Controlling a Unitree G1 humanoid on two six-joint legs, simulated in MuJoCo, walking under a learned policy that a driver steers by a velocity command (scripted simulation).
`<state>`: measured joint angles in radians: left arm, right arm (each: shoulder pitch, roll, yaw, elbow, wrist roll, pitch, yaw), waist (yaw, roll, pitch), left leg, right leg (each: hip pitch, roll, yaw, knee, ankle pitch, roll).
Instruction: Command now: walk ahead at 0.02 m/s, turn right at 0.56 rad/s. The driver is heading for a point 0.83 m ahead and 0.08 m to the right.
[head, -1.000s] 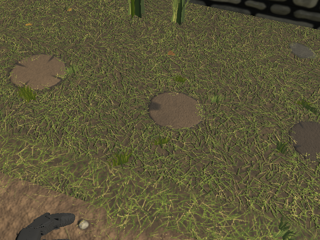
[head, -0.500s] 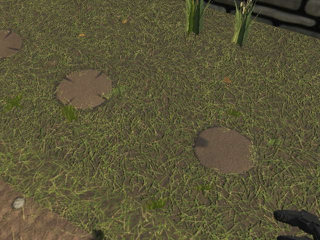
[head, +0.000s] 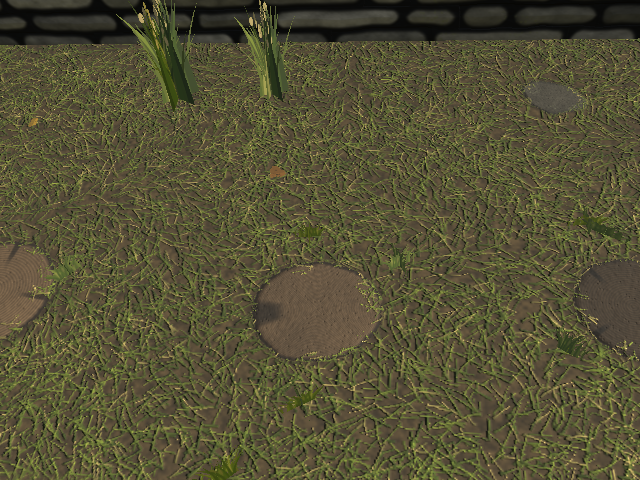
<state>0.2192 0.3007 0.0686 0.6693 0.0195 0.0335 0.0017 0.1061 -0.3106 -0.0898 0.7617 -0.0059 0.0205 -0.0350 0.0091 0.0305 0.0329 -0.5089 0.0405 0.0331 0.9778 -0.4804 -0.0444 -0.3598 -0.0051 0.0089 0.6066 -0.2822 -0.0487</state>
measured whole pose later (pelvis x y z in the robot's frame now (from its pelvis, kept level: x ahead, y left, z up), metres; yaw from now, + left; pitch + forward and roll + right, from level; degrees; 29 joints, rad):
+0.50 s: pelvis +0.01 +0.03 +0.01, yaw -18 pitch +2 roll +0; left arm 0.19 0.36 0.10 0.60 -0.02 0.05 0.02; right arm 0.14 -0.28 -0.08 0.74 -0.01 -0.01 -0.01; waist 0.00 -0.05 0.03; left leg -0.26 -0.01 -0.02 0.47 -0.25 0.01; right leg -0.51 0.11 0.14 1.05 -0.48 0.04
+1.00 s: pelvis +0.00 -0.02 +0.00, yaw -22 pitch -1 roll +1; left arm 0.16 0.22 0.01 0.64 0.02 0.02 0.00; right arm 0.19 -0.29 -0.03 0.84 -0.01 0.00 -0.01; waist -0.03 0.02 0.02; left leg -0.19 0.07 0.01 0.47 -0.27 -0.07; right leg -0.21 0.03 0.03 0.52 -0.30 -0.03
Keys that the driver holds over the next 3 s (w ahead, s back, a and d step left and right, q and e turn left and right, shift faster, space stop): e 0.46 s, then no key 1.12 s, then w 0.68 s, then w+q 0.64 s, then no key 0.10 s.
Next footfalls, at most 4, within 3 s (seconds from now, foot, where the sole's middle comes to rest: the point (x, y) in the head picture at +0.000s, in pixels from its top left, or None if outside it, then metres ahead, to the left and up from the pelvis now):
0.38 left None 0.09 0.13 -0.77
0.76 right None -0.01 -0.12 -0.77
2.28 right None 0.38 -0.24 -0.77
2.82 left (402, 357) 0.73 -0.09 -0.77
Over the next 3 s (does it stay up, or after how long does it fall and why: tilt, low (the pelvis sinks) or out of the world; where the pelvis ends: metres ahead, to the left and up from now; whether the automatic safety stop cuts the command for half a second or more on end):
stays up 0.65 -0.14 0.01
